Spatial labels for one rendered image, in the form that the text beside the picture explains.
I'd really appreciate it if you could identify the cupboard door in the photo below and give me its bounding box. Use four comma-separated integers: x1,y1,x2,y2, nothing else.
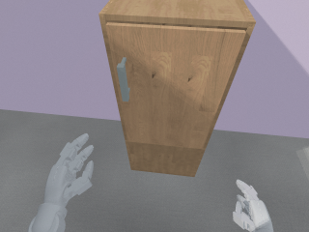
105,22,246,149

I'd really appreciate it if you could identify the robot left hand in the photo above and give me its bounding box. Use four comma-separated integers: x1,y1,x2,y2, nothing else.
43,133,94,207

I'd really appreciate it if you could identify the handle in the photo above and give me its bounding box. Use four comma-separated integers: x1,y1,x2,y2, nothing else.
117,57,130,102

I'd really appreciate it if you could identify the robot right hand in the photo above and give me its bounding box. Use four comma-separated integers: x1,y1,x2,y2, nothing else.
233,179,274,232

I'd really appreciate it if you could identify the robot left forearm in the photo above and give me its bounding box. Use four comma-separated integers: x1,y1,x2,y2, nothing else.
27,202,68,232

